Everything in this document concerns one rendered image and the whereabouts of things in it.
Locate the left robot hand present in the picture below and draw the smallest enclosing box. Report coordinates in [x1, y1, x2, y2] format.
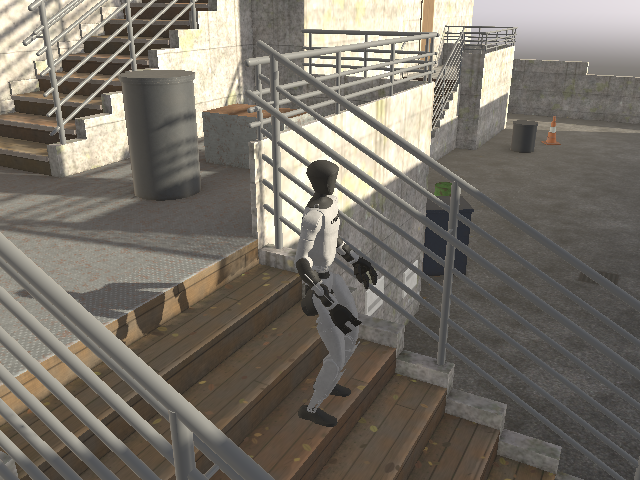
[352, 257, 378, 289]

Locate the right robot upper arm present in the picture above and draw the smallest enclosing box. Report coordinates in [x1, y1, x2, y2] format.
[294, 210, 323, 269]

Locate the right robot forearm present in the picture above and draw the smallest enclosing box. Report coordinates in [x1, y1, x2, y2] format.
[296, 258, 338, 311]

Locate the left robot forearm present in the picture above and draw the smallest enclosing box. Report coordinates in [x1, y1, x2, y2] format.
[336, 234, 359, 264]

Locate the right robot hand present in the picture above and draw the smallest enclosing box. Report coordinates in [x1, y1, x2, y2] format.
[329, 304, 362, 335]

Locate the right robot foot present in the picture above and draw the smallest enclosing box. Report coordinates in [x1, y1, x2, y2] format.
[298, 405, 338, 427]

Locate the left robot thigh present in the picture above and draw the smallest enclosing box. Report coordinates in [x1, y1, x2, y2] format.
[330, 273, 359, 350]

